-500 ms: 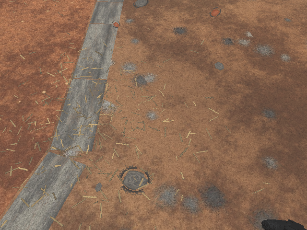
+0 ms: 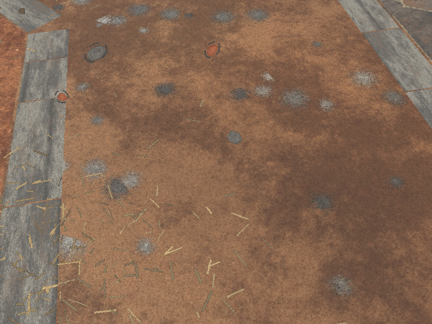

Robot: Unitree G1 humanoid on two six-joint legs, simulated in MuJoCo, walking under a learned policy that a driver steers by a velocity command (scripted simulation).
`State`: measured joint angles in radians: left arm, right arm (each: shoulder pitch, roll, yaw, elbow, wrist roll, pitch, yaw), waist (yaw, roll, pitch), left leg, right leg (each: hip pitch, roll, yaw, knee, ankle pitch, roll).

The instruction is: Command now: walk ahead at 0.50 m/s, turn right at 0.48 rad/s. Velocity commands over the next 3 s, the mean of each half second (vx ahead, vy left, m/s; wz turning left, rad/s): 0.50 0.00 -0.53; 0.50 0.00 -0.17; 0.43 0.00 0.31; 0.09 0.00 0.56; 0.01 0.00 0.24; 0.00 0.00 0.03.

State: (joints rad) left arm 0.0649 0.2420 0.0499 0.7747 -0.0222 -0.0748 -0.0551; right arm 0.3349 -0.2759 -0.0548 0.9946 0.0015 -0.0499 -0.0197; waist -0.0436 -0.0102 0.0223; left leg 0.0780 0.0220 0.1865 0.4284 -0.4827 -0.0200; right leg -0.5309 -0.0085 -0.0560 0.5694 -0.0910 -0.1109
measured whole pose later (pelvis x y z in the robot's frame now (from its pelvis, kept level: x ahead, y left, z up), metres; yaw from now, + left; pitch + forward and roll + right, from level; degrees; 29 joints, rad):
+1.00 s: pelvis +0.54 -0.10 +0.01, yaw -20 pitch +3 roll +1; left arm 0.04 0.25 0.04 0.62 -0.01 -0.08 -0.03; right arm 0.40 -0.30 -0.05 0.92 0.02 -0.06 0.00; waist -0.09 0.00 0.01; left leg -0.05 0.03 0.01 0.54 -0.43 -0.01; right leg -0.47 -0.01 -0.03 0.52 -0.10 -0.07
